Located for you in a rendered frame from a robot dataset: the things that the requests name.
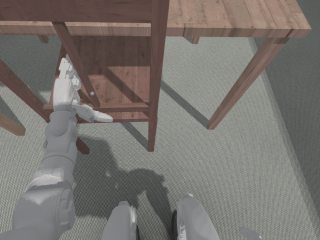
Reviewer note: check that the table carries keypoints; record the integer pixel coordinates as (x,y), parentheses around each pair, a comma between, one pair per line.
(275,20)

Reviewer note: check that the robot left forearm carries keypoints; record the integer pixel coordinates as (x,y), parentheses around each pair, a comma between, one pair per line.
(59,159)

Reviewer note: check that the robot left upper arm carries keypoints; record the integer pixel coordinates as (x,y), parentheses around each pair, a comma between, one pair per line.
(42,215)

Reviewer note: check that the robot right hand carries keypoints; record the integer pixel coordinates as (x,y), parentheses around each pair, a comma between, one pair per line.
(249,234)

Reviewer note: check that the chair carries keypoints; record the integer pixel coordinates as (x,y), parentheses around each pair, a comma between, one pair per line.
(124,72)

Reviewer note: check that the robot left hand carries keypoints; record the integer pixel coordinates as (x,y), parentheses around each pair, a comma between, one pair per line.
(65,90)

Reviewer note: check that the robot thigh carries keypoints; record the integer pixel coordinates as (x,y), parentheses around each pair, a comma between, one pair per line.
(121,223)
(193,216)

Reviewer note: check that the right robot thigh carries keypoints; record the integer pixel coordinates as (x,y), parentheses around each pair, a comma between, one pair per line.
(193,216)

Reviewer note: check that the left robot thigh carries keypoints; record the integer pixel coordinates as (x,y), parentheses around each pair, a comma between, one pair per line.
(121,223)

